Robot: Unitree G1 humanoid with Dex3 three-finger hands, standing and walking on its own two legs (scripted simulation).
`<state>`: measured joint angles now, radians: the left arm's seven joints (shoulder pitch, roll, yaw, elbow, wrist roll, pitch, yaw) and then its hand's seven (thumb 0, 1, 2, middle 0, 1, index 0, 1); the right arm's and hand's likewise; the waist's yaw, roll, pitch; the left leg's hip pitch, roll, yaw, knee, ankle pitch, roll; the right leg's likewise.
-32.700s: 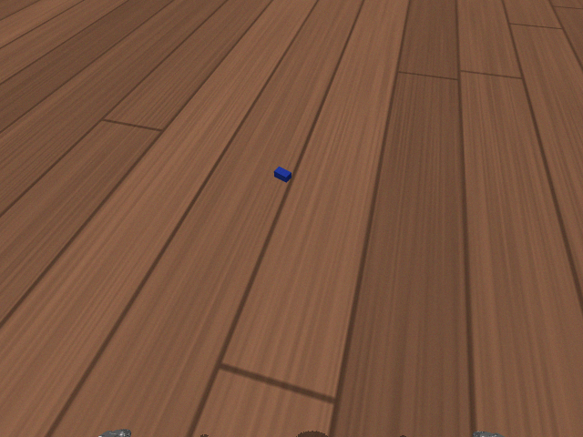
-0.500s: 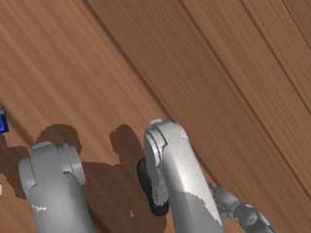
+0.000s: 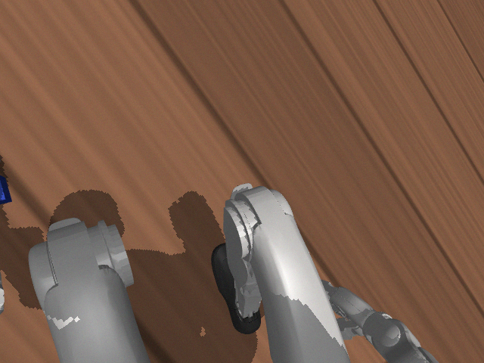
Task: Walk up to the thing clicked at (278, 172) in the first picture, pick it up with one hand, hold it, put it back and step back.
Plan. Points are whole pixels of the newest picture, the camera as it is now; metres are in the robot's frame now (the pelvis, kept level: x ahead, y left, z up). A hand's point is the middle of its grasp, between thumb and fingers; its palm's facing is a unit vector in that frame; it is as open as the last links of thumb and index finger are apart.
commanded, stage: open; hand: left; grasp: from above
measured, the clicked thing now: out of the picture +0.38 +0.34 -0.27
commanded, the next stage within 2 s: withdraw in 0.46 s
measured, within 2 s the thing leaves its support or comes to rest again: neither
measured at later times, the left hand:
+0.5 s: hand out of the picture +0.37 +0.34 -0.25, palm faces -0.45 -0.17 -0.88, open 14.0 cm
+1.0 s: hand out of the picture +0.39 +0.36 -0.13, palm faces -0.31 -0.09 -0.95, open 13.8 cm
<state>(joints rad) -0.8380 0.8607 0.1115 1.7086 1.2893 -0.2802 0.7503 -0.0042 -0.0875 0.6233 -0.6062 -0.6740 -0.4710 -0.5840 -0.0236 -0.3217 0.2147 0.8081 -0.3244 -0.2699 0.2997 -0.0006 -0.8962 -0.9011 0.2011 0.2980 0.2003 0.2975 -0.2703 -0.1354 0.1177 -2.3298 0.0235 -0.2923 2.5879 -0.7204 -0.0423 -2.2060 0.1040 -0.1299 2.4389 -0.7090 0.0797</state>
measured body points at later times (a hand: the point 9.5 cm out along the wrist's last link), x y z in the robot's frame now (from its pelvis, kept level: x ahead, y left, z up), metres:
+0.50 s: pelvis +0.00 +0.00 +0.00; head +0.24 +0.13 +0.35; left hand +0.39 +0.35 -0.20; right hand +0.10 -0.26 -0.07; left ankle +0.06 +0.14 -0.26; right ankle +0.11 -0.13 -0.26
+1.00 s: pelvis +0.00 +0.00 +0.03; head +0.20 +0.10 +0.42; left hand +0.40 +0.36 -0.08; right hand +0.13 -0.25 -0.08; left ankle +0.06 +0.14 -0.26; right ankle +0.11 -0.13 -0.26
